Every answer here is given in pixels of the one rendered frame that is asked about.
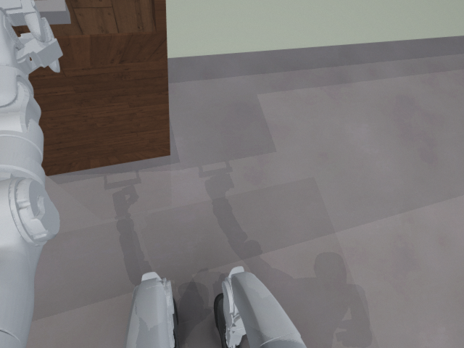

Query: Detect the robot right foot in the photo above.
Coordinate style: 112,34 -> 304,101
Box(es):
214,293 -> 241,348

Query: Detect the handle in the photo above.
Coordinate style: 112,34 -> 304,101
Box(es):
11,0 -> 71,26

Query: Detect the robot left hand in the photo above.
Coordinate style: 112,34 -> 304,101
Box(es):
0,0 -> 63,78

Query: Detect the robot right shin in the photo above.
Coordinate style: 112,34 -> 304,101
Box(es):
223,266 -> 246,348

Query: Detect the drawer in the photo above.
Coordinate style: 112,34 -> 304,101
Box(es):
12,0 -> 154,37

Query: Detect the left robot upper arm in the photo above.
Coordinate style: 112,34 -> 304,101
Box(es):
0,177 -> 60,348

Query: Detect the robot left forearm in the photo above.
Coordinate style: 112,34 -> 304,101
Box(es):
0,65 -> 46,188

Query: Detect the cabinet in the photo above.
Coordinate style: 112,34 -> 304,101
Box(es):
28,0 -> 170,176

